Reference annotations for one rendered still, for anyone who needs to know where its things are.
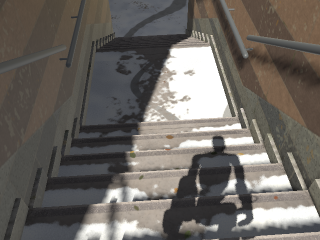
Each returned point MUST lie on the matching stairs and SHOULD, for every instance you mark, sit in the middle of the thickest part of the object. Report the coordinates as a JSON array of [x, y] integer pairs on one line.
[[151, 40], [191, 179]]

